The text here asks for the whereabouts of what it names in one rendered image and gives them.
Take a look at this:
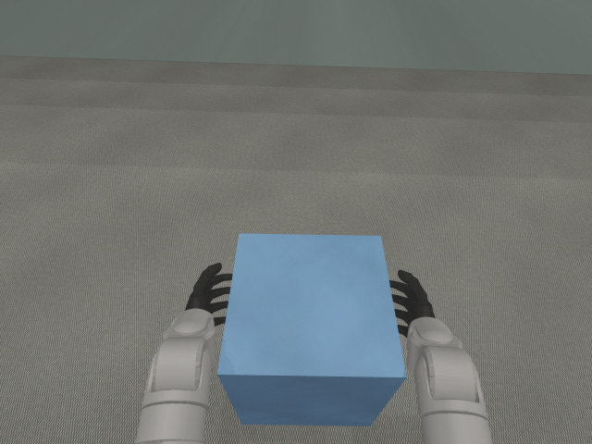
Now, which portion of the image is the left robot hand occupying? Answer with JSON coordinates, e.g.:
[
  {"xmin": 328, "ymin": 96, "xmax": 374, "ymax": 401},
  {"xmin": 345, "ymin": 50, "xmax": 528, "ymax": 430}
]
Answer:
[{"xmin": 185, "ymin": 263, "xmax": 233, "ymax": 326}]

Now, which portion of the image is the carton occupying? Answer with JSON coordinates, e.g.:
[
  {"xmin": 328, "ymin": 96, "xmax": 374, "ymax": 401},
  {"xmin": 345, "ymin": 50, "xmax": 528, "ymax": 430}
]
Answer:
[{"xmin": 217, "ymin": 233, "xmax": 407, "ymax": 426}]

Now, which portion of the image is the right robot hand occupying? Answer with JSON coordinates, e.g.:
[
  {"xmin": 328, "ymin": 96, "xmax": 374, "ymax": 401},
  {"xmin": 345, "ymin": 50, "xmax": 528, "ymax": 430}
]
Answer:
[{"xmin": 389, "ymin": 270, "xmax": 435, "ymax": 338}]

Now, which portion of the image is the right robot forearm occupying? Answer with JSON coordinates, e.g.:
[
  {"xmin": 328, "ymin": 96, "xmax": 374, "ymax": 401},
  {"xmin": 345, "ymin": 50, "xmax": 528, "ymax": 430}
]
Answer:
[{"xmin": 407, "ymin": 317, "xmax": 493, "ymax": 444}]

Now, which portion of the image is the left robot forearm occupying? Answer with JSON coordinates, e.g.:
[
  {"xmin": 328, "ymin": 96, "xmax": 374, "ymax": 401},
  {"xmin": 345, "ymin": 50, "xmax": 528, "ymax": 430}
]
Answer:
[{"xmin": 135, "ymin": 308, "xmax": 216, "ymax": 444}]

